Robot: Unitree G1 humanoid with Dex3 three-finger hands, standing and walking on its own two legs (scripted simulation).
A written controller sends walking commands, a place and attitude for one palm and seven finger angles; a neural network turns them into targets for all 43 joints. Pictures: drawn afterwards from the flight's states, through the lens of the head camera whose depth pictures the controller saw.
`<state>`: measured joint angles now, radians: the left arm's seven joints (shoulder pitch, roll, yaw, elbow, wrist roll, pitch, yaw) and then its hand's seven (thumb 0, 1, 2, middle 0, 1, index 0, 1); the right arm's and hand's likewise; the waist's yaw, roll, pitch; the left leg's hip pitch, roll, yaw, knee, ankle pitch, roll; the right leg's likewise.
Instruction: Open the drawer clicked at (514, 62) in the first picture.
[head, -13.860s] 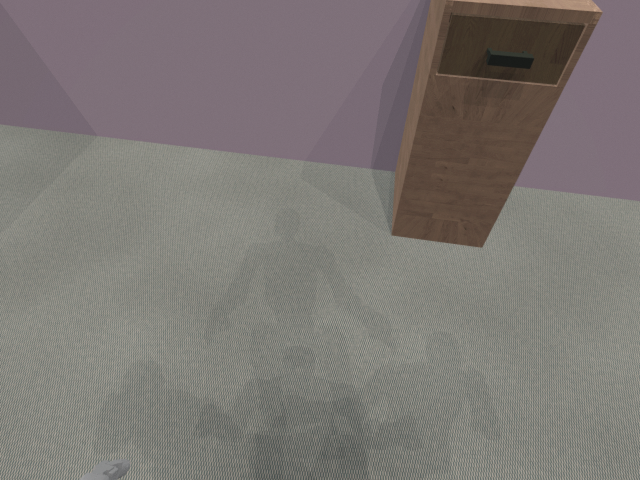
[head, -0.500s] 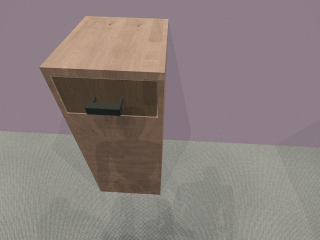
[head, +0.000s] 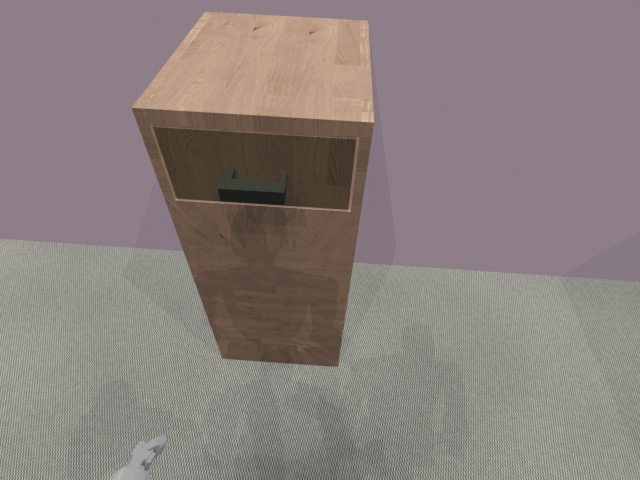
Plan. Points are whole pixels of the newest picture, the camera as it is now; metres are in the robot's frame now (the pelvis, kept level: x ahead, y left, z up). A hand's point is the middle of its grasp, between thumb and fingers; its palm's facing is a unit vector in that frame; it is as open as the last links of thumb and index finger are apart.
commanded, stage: raise the hand with hooked fingers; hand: left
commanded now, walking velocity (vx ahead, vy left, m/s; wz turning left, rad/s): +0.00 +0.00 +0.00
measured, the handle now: (255, 183) +0.57 +0.16 +0.04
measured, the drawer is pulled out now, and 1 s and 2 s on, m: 0.00 0.00 0.00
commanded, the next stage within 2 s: move the hooked fingers above the handle in 1.78 s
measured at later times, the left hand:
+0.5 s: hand (141, 408) +0.20 +0.23 -0.01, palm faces +0.19 -0.10 -0.98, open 9.7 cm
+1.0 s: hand (143, 288) +0.31 +0.24 +0.08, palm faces +0.11 -0.10 -0.99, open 12.7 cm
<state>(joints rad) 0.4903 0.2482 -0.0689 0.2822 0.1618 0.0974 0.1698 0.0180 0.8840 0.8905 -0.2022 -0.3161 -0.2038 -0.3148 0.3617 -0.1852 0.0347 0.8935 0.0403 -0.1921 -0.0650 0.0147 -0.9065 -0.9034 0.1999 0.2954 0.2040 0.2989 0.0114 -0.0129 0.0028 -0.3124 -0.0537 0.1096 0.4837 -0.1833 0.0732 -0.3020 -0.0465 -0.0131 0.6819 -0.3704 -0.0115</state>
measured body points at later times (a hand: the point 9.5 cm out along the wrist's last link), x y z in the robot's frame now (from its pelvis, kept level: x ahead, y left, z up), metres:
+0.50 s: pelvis -0.03 -0.01 -0.04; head -0.03 -0.01 +0.41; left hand +0.18 +0.24 +0.04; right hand +0.23 -0.21 -0.09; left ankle +0.05 +0.05 -0.73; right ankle +0.02 -0.11 -0.73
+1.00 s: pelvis +0.06 +0.00 +0.00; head +0.08 -0.03 +0.44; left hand +0.30 +0.25 +0.13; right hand +0.25 -0.22 -0.12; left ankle +0.05 +0.05 -0.73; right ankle +0.02 -0.11 -0.73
